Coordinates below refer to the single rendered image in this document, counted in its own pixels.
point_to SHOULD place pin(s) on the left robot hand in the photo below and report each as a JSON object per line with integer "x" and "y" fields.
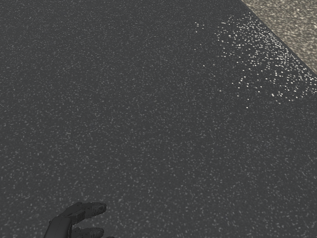
{"x": 61, "y": 226}

